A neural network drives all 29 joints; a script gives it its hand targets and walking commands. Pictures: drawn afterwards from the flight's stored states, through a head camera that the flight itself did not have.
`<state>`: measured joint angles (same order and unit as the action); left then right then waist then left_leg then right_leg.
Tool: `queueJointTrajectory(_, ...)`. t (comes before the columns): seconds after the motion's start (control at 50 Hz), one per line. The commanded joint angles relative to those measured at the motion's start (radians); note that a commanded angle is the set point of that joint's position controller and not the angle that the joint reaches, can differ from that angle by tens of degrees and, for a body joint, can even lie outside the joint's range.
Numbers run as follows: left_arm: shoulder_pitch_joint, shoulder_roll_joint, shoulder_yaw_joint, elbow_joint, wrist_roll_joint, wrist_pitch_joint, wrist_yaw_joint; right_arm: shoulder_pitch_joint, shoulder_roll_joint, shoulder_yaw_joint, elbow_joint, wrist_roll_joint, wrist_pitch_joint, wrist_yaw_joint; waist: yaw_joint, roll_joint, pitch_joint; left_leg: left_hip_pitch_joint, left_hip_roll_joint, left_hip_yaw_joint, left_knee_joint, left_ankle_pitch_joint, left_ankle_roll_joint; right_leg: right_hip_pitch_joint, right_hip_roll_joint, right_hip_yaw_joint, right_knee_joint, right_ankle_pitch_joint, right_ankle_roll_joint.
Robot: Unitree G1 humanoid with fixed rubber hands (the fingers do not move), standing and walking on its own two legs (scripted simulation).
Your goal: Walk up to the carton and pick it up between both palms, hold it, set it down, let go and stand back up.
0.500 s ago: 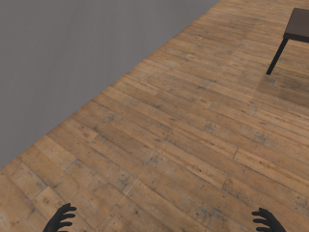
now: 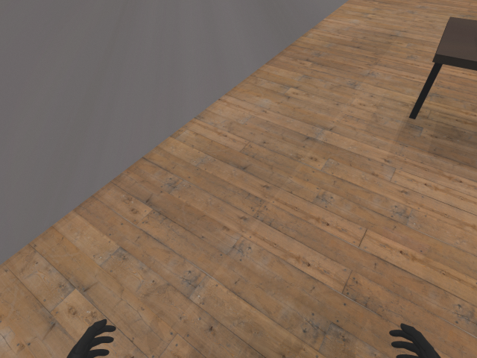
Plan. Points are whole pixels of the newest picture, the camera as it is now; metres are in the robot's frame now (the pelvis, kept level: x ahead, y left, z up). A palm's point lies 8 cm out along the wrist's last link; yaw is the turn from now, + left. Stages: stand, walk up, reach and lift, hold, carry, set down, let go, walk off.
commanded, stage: stand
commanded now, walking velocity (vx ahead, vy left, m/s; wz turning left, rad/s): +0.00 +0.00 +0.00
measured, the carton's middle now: out of the picture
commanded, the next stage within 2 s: none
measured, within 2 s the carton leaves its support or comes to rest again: neither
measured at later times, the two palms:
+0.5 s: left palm out of the picture +0.12 +0.29 -0.07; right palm out of the picture +0.12 -0.29 -0.09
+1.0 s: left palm out of the picture +0.10 +0.29 -0.07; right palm out of the picture +0.10 -0.30 -0.10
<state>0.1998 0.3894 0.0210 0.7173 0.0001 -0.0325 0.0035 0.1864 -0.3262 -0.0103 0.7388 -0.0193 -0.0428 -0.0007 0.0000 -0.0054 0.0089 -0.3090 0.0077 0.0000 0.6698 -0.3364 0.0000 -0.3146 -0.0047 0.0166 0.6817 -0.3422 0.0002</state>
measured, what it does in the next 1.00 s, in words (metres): stands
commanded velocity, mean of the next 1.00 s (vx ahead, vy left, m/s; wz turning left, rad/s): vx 0.00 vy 0.00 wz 0.00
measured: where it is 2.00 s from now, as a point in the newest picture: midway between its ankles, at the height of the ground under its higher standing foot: outside the picture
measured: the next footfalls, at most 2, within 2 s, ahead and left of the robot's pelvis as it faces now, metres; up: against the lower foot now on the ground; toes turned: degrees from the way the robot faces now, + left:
none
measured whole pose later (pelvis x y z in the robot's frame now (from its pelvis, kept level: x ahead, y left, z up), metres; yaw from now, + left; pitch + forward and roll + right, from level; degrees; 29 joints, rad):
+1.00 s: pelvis -0.02 -0.02 +0.01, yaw +0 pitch -2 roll +2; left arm 0.20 0.39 0.02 0.82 0.00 -0.04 0.00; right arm 0.16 -0.34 -0.01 0.88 -0.02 -0.04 0.00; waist 0.00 -0.01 0.01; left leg -0.28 0.01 0.00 0.55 -0.25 0.00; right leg -0.31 0.00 0.02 0.62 -0.29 -0.02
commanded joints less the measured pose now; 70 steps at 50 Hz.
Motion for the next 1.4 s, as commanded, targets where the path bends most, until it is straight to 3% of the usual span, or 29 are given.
queueJointTrajectory(0.0,-0.083,0.189,0.047,-0.010,0.021,-0.028,0.003,-0.089,-0.229,-0.063,0.002,-0.002,-0.019,-0.002,0.008,0.003,-0.004,0.037,0.089,-0.107,-0.179,0.144,0.068,0.003,-0.078,0.115,-0.176,0.144,-0.068)
queueJointTrajectory(0.06,-0.070,0.184,0.038,0.004,0.018,-0.031,0.005,-0.094,-0.239,-0.067,0.010,0.000,-0.008,-0.004,0.001,-0.040,0.006,0.054,0.080,-0.104,-0.167,0.137,0.063,0.002,-0.079,0.134,-0.190,0.140,-0.072)
queueJointTrajectory(0.08,-0.079,0.179,0.042,0.013,0.017,-0.033,0.005,-0.102,-0.223,-0.071,0.008,0.002,-0.012,-0.002,-0.016,-0.026,0.007,0.051,0.072,-0.088,-0.157,0.124,0.060,-0.012,-0.100,0.151,-0.208,0.130,-0.077)
queueJointTrajectory(0.12,-0.047,0.201,0.044,0.023,0.023,-0.039,0.005,-0.063,-0.209,-0.066,0.035,0.010,-0.009,0.003,-0.006,-0.036,-0.002,0.048,0.064,-0.089,-0.139,0.131,0.050,-0.002,-0.114,0.168,-0.207,0.153,-0.071)
queueJointTrajectory(0.22,-0.060,0.197,0.038,0.035,0.020,-0.033,0.006,-0.091,-0.232,-0.070,0.035,0.000,-0.014,0.006,-0.007,-0.020,-0.001,0.050,0.076,-0.102,-0.179,0.093,0.064,0.005,-0.092,0.149,-0.217,0.106,-0.075)
queueJointTrajectory(0.24,-0.086,0.193,0.039,0.033,0.024,-0.034,0.004,-0.092,-0.221,-0.067,0.041,0.000,-0.011,0.001,-0.010,-0.061,0.014,0.045,0.075,-0.103,-0.188,0.104,0.058,0.006,-0.094,0.154,-0.225,0.108,-0.071)
queueJointTrajectory(0.28,-0.062,0.194,0.035,0.037,0.017,-0.031,0.003,-0.072,-0.220,-0.061,0.051,0.008,-0.013,0.006,-0.006,-0.015,0.011,0.051,0.074,-0.095,-0.174,0.083,0.062,0.006,-0.104,0.167,-0.239,0.113,-0.074)
queueJointTrajectory(0.42,-0.064,0.187,0.036,0.065,0.017,-0.034,0.003,-0.080,-0.217,-0.059,0.075,0.009,-0.009,-0.003,-0.010,-0.059,-0.047,0.079,0.085,-0.097,-0.176,0.193,0.058,0.063,-0.104,0.144,-0.216,0.189,-0.075)
queueJointTrajectory(0.44,-0.084,0.200,0.041,0.058,0.022,-0.034,0.006,-0.104,-0.209,-0.053,0.065,0.005,-0.008,0.000,0.000,-0.018,-0.017,0.073,0.075,-0.087,-0.181,0.186,0.053,0.049,-0.111,0.157,-0.223,0.196,-0.069)
queueJointTrajectory(0.54,-0.082,0.193,0.033,0.068,0.020,-0.035,0.006,-0.107,-0.204,-0.057,0.087,0.016,-0.011,0.000,-0.012,-0.077,-0.045,0.099,0.076,-0.086,-0.170,0.170,0.053,0.057,-0.113,0.174,-0.238,0.220,-0.075)
queueJointTrajectory(0.58,-0.077,0.185,0.033,0.082,0.026,-0.030,0.005,-0.086,-0.220,-0.055,0.102,0.010,-0.009,0.000,-0.015,-0.023,-0.007,0.099,0.068,-0.078,-0.192,0.169,0.048,0.033,-0.108,0.169,-0.247,0.208,-0.071)
queueJointTrajectory(0.64,-0.097,0.184,0.029,0.069,0.021,-0.033,0.012,-0.098,-0.220,-0.058,0.091,0.007,-0.008,-0.004,-0.013,-0.068,0.005,0.097,0.077,-0.084,-0.194,0.207,0.055,0.024,-0.111,0.168,-0.248,0.233,-0.063)
queueJointTrajectory(0.66,-0.075,0.177,0.025,0.076,0.020,-0.037,0.011,-0.114,-0.210,-0.049,0.095,0.005,-0.006,0.000,0.000,-0.040,-0.026,0.116,0.086,-0.084,-0.190,0.219,0.056,0.041,-0.120,0.170,-0.252,0.255,-0.066)
queueJointTrajectory(0.72,-0.100,0.186,0.029,0.069,0.024,-0.027,0.010,-0.126,-0.209,-0.053,0.097,0.008,-0.008,0.001,-0.012,-0.063,-0.039,0.104,0.081,-0.086,-0.203,0.155,0.054,0.053,-0.104,0.154,-0.270,0.201,-0.066)
queueJointTrajectory(0.76,-0.071,0.180,0.026,0.080,0.020,-0.037,0.012,-0.105,-0.209,-0.047,0.113,0.010,-0.007,0.006,-0.004,-0.028,-0.004,0.100,0.080,-0.077,-0.212,0.160,0.054,0.024,-0.124,0.191,-0.291,0.162,-0.066)
queueJointTrajectory(0.8,-0.119,0.168,0.025,0.085,0.025,-0.033,0.012,-0.103,-0.209,-0.050,0.114,0.006,-0.011,0.008,-0.019,-0.086,-0.022,0.119,0.074,-0.082,-0.222,0.130,0.047,0.016,-0.119,0.178,-0.309,0.131,-0.066)
queueJointTrajectory(0.84,-0.098,0.171,0.025,0.085,0.019,-0.038,0.004,-0.110,-0.217,-0.048,0.131,0.004,-0.011,0.007,-0.009,-0.023,-0.029,0.122,0.084,-0.081,-0.213,0.172,0.049,0.036,-0.115,0.173,-0.293,0.168,-0.064)
queueJointTrajectory(0.9,-0.079,0.189,0.034,0.102,0.017,-0.039,0.007,-0.095,-0.211,-0.053,0.140,0.002,-0.002,0.005,-0.006,-0.104,-0.013,0.128,0.088,-0.080,-0.237,0.159,0.047,0.016,-0.115,0.174,-0.314,0.130,-0.054)
queueJointTrajectory(0.92,-0.088,0.169,0.026,0.100,0.022,-0.038,0.007,-0.119,-0.234,-0.063,0.138,-0.004,-0.003,0.002,-0.007,-0.059,-0.020,0.121,0.081,-0.076,-0.224,0.141,0.047,0.022,-0.115,0.183,-0.301,0.137,-0.060)
queueJointTrajectory(1.02,-0.118,0.180,0.020,0.099,0.022,-0.033,0.005,-0.093,-0.211,-0.049,0.162,0.004,-0.006,0.011,-0.015,-0.052,0.001,0.094,0.085,-0.094,-0.247,0.119,0.047,0.011,-0.122,0.179,-0.339,0.075,-0.058)
queueJointTrajectory(1.06,-0.067,0.188,0.028,0.134,0.020,-0.036,0.007,-0.114,-0.230,-0.054,0.164,0.004,-0.009,0.012,-0.007,-0.098,-0.007,0.131,0.080,-0.082,-0.236,0.125,0.047,0.004,-0.115,0.181,-0.344,0.101,-0.050)
queueJointTrajectory(1.08,-0.078,0.196,0.027,0.125,0.027,-0.039,0.007,-0.102,-0.218,-0.049,0.158,0.005,-0.002,0.010,-0.018,-0.064,-0.017,0.120,0.080,-0.081,-0.225,0.121,0.049,0.033,-0.128,0.195,-0.361,0.097,-0.035)
queueJointTrajectory(1.12,-0.103,0.197,0.031,0.121,0.016,-0.032,0.005,-0.085,-0.209,-0.046,0.168,0.007,-0.007,0.007,-0.021,-0.074,0.014,0.108,0.081,-0.083,-0.245,0.145,0.050,0.025,-0.110,0.162,-0.341,0.104,-0.049)
queueJointTrajectory(1.16,-0.085,0.170,0.022,0.122,0.016,-0.035,0.002,-0.144,-0.206,-0.039,0.162,0.003,-0.004,0.006,0.000,-0.023,-0.073,0.123,0.102,-0.098,-0.257,0.142,0.060,0.084,-0.107,0.158,-0.324,0.126,-0.043)
queueJointTrajectory(1.2,-0.084,0.168,0.023,0.137,0.023,-0.029,0.007,-0.124,-0.232,-0.051,0.170,0.006,-0.009,0.008,-0.010,-0.015,-0.010,0.098,0.101,-0.111,-0.286,0.126,0.053,0.070,-0.108,0.149,-0.327,0.130,-0.052)
queueJointTrajectory(1.22,-0.081,0.186,0.027,0.143,0.027,-0.030,0.005,-0.094,-0.213,-0.042,0.186,0.010,-0.005,0.007,-0.004,-0.063,0.004,0.085,0.092,-0.111,-0.296,0.118,0.049,0.062,-0.099,0.144,-0.322,0.097,-0.050)
queueJointTrajectory(1.3,-0.063,0.188,0.028,0.162,0.018,-0.025,0.004,-0.124,-0.218,-0.043,0.191,0.006,0.000,0.012,0.005,0.019,-0.023,0.082,0.108,-0.113,-0.296,0.082,0.053,0.095,-0.097,0.140,-0.322,0.110,-0.044)
queueJointTrajectory(1.34,-0.060,0.182,0.023,0.166,0.022,-0.026,0.002,-0.107,-0.237,-0.046,0.195,0.007,-0.007,0.006,-0.009,-0.014,-0.031,0.125,0.105,-0.101,-0.283,0.127,0.052,0.071,-0.109,0.156,-0.339,0.118,-0.051)
queueJointTrajectory(1.38,-0.064,0.180,0.030,0.163,0.015,-0.030,0.008,-0.124,-0.231,-0.047,0.192,-0.001,-0.009,0.008,0.008,-0.026,-0.027,0.117,0.105,-0.103,-0.284,0.174,0.047,0.080,-0.101,0.145,-0.327,0.181,-0.047)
